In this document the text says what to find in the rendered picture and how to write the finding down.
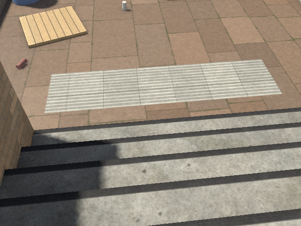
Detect stairs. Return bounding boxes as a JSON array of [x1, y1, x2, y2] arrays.
[[0, 107, 301, 226]]

